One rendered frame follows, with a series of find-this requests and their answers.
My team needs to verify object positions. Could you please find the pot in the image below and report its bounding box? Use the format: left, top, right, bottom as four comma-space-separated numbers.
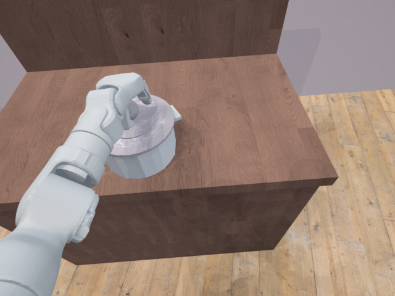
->
106, 105, 181, 179

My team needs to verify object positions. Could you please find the left robot hand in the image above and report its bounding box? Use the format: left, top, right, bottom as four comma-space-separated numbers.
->
96, 72, 152, 130

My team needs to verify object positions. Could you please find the knob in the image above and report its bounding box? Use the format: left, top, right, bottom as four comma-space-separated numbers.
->
128, 100, 139, 120

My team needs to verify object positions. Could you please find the robot left forearm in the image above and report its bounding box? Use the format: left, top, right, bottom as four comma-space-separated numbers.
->
15, 83, 130, 226

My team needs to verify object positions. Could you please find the table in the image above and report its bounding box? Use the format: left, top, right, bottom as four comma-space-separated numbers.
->
0, 0, 339, 265

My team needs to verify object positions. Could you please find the robot left upper arm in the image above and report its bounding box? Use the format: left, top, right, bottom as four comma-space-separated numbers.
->
0, 173, 99, 296

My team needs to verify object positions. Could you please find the lid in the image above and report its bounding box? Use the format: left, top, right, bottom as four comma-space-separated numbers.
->
109, 95, 175, 157

